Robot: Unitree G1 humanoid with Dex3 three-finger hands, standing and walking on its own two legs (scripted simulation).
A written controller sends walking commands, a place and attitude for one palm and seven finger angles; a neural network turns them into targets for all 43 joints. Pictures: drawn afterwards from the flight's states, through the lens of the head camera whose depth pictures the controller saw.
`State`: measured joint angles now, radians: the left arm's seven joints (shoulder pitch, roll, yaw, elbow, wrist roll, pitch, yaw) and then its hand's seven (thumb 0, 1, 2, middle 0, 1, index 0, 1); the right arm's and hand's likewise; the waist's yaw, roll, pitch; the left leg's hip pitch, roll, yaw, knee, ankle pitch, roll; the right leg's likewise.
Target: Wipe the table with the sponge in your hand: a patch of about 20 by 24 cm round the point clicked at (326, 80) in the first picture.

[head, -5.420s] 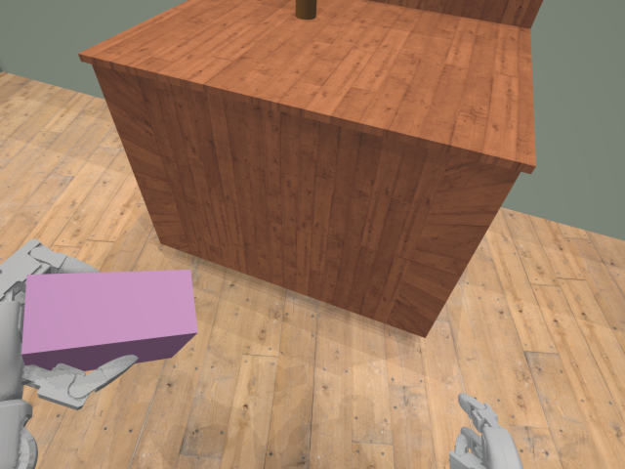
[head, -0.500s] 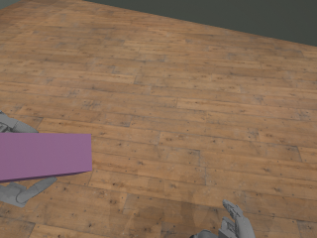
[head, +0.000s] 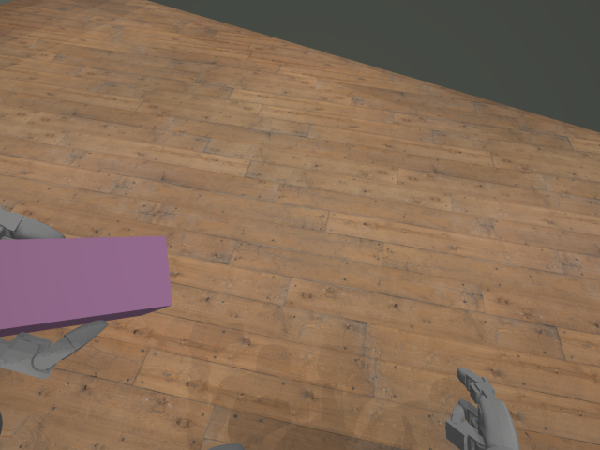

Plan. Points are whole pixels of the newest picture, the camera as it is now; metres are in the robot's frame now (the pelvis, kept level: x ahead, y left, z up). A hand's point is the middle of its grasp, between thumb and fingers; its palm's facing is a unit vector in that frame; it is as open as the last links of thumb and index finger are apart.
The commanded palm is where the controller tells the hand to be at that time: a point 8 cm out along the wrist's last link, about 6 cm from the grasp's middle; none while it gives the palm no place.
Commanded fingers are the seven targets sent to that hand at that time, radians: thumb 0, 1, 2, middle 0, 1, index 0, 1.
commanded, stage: turn to face it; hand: left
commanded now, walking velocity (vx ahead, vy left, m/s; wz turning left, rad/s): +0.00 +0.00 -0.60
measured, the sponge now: (105, 283) +0.23 +0.22 +0.17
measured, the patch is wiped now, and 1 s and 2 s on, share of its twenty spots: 0.00 0.00 0.00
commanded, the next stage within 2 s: none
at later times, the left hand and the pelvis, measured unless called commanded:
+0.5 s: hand (249, 275) +0.25 +0.08 +0.17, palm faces +0.11 -0.81 -0.57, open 10.7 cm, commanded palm +0.20 +0.15 +0.19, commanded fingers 0.00 0.10 1.30 -1.20 -1.60 -1.20 -1.60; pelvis -0.03 -0.08 +0.00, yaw -16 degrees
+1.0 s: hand (312, 365) +0.17 +0.02 +0.18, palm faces -0.08 -0.88 -0.47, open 10.7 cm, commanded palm +0.14 +0.08 +0.19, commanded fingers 0.00 0.10 1.30 -1.20 -1.60 -1.20 -1.60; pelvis -0.15 -0.08 +0.00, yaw -31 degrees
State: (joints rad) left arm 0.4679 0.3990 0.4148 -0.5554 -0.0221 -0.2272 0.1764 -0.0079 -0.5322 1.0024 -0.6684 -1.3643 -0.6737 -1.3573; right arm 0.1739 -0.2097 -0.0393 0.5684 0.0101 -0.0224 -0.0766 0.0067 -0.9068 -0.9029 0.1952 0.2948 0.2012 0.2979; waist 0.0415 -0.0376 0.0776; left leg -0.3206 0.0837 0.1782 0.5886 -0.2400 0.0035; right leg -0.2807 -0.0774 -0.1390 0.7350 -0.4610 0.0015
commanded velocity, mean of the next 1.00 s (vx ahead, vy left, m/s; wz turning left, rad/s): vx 0.00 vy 0.00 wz -0.60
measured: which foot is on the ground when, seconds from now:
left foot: down 0.00-0.32, up 0.34-0.88, down 0.90-1.00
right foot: up 0.00-0.30, down 0.32-0.90, up 0.92-1.00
